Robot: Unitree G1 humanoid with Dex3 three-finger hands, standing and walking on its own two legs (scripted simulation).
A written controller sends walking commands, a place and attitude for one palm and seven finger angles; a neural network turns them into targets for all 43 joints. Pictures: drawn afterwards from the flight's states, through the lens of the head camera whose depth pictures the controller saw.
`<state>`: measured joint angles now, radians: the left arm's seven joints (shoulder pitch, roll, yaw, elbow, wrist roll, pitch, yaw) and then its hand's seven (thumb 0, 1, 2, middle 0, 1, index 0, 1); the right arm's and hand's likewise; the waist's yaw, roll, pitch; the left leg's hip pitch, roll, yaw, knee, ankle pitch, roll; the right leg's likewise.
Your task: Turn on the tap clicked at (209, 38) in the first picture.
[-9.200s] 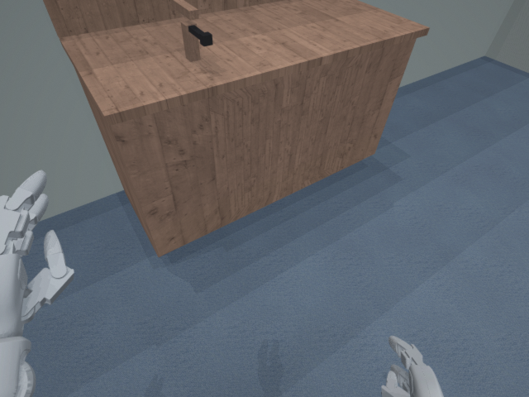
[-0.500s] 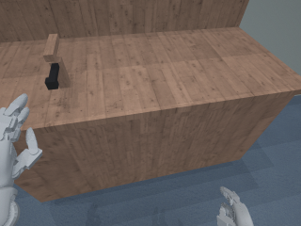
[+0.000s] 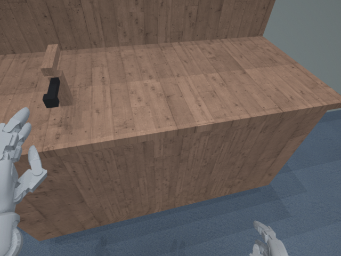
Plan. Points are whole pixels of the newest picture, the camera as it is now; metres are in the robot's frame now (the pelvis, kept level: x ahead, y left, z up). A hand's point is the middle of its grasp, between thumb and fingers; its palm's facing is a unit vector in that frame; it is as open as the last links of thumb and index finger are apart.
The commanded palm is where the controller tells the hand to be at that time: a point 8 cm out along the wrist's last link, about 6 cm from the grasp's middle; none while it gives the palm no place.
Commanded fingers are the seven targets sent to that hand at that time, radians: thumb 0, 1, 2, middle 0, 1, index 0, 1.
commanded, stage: shuffle to correct the standing spot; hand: left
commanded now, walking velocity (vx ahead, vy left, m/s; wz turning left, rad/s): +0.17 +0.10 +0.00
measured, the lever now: (51, 100) +0.44 +0.36 +0.12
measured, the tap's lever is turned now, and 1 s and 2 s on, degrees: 0 0 0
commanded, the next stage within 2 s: come to a stop and stand still in 0.38 s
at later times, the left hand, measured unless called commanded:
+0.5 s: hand (64, 124) +0.32 +0.26 +0.17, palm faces +0.32 -0.84 -0.44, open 7.4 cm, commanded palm +0.25 +0.31 +0.18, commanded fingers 0.00 0.90 0.90 -0.20 -0.30 -0.20 -0.30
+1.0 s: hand (56, 106) +0.36 +0.29 +0.17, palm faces +0.35 -0.86 -0.37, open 7.4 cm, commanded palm +0.31 +0.33 +0.18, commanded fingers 0.00 0.90 0.90 -0.20 -0.30 -0.20 -0.30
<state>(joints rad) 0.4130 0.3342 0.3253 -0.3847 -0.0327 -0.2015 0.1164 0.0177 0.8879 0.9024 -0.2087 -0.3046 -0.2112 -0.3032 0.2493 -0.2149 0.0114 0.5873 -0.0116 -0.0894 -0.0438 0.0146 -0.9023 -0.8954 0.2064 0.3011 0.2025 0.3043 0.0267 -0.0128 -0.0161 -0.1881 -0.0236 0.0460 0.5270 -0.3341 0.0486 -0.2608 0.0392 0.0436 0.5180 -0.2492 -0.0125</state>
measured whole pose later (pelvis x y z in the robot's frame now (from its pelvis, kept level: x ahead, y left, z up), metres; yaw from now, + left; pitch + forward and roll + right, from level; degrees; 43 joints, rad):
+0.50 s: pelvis +0.09 +0.03 -0.02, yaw -1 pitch -1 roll -2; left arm 0.45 0.42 0.38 -0.51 -0.03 -0.22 0.11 0.02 0.89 0.90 -0.21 -0.30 -0.21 -0.30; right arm 0.28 -0.17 0.02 0.58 -0.01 -0.11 -0.01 0.01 -0.90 -0.90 0.21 0.30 0.20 0.30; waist -0.04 0.01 0.06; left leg -0.10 -0.02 0.09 0.66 -0.49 0.06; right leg -0.40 -0.01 -0.20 0.63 -0.15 -0.06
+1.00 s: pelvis +0.13 +0.06 +0.00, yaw -4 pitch -1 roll -2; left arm 0.42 0.36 0.36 -0.50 -0.04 -0.18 0.13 0.02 0.89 0.90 -0.21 -0.30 -0.21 -0.30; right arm 0.19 -0.14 0.05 0.57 -0.01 -0.13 -0.01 0.01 -0.90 -0.90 0.21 0.30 0.20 0.30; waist 0.03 0.00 0.05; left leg -0.31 0.07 0.02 0.55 -0.22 -0.02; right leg -0.21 0.05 -0.03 0.48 -0.25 -0.03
